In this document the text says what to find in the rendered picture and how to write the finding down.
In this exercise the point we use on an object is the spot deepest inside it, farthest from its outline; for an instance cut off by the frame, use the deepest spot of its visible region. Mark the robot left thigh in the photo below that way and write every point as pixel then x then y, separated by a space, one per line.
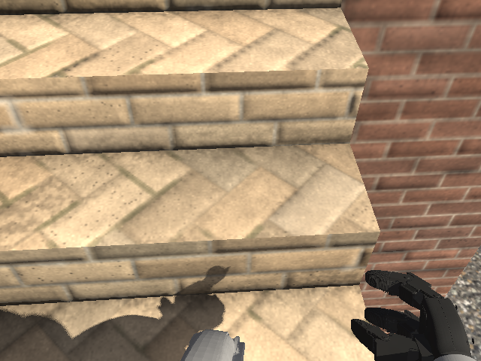
pixel 214 345

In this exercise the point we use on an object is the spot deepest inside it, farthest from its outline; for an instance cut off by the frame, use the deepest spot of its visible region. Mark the right robot hand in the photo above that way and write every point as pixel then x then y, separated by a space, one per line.
pixel 437 332

